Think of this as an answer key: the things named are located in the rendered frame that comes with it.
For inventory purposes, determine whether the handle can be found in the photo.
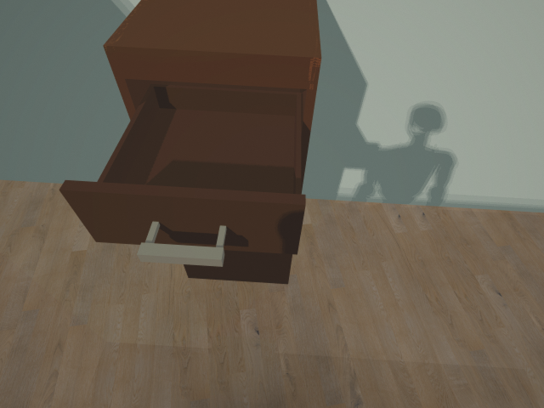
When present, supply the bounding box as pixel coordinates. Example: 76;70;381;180
137;221;227;267

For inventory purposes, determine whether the cabinet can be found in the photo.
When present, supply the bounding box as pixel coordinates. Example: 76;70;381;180
103;0;321;284

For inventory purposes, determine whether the drawer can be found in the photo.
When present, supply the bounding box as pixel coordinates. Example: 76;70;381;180
59;84;306;255

